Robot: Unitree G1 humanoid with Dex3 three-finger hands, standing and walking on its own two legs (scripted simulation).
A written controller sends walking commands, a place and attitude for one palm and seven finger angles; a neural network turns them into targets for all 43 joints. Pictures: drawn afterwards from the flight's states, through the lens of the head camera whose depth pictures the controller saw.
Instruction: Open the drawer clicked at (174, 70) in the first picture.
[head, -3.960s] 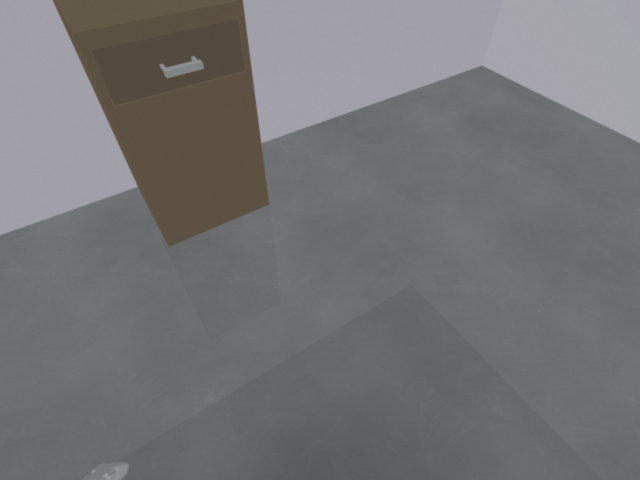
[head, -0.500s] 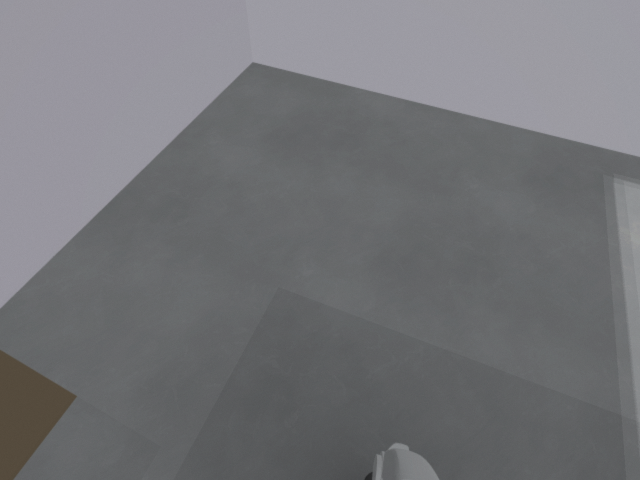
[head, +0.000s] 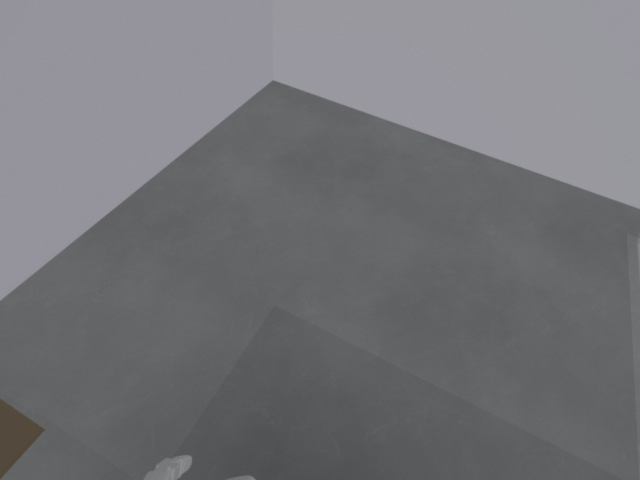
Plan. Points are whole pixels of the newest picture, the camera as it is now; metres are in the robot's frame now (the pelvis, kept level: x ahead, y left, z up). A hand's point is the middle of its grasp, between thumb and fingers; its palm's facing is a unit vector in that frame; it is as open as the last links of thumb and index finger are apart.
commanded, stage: turn to face it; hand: left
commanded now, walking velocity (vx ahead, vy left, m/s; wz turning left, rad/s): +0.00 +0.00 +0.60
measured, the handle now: out of the picture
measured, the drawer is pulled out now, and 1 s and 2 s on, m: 0.00 0.00 0.00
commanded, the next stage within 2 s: take the last steps up to it in 1.64 s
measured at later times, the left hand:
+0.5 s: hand out of the picture +0.06 +0.17 -0.12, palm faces +0.30 -0.91 -0.29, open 7.4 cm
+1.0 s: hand out of the picture -0.13 +0.18 -0.16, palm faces +0.62 -0.74 -0.26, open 7.4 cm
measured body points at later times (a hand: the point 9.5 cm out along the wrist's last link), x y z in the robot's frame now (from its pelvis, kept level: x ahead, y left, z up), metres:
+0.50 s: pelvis +0.01 -0.06 +0.01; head +0.03 -0.08 +0.46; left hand +0.04 +0.22 -0.10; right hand +0.15 -0.30 -0.14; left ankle +0.00 +0.07 -0.67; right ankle +0.05 -0.17 -0.72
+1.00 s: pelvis -0.04 -0.03 +0.02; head -0.02 +0.02 +0.47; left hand -0.16 +0.22 -0.14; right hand +0.20 -0.17 -0.10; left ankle -0.09 +0.04 -0.72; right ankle +0.04 -0.18 -0.64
